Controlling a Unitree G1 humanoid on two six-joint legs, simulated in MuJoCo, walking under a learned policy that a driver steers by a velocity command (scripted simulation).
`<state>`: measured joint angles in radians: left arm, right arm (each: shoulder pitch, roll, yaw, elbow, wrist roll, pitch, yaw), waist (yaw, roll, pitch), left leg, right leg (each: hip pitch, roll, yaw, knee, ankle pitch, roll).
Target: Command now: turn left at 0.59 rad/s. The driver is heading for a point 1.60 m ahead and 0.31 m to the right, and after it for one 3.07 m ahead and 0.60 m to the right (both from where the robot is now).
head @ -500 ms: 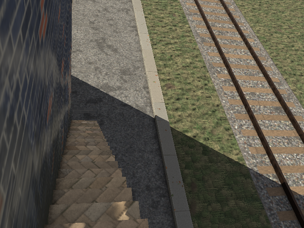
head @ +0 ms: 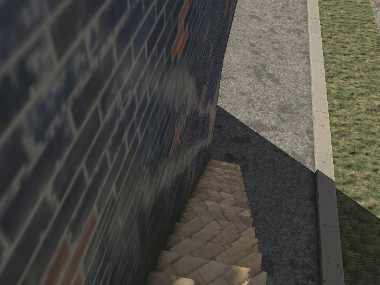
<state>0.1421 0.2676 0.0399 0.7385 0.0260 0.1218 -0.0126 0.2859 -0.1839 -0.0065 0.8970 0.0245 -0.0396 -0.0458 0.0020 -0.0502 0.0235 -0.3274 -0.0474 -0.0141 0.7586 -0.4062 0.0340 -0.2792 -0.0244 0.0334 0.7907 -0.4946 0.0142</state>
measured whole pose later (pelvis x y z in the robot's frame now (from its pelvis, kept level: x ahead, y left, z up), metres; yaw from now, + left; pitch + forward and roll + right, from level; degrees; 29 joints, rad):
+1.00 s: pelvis -0.03 -0.06 +0.04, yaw +1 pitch -2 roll +0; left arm 0.19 0.17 -0.02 0.98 0.03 -0.05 -0.08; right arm 0.31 -0.17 0.04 1.14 0.00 0.00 -0.05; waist -0.02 0.01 0.00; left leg -0.12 0.05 -0.07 0.25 -0.10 -0.07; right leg -0.07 0.07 0.01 0.29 -0.18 -0.06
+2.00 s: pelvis +0.02 -0.04 +0.02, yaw +2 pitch -2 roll -1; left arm 0.28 0.22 0.03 0.98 0.07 0.00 -0.05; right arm 0.38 -0.22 -0.01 1.14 -0.01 -0.06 -0.03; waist -0.01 -0.02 -0.05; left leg -0.19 0.07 0.04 0.55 -0.33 0.00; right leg -0.08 0.06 0.00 0.47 -0.36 -0.06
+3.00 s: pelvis +0.43 -0.07 -0.42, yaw -12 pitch -2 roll -3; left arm 0.37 0.21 0.03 1.00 0.06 0.02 0.01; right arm 0.44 -0.26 -0.06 1.03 0.02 -0.08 0.00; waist 0.03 -0.01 -0.03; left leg -0.19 0.02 0.05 0.62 -0.39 0.05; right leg -0.59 0.15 0.06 1.86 -0.73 -0.13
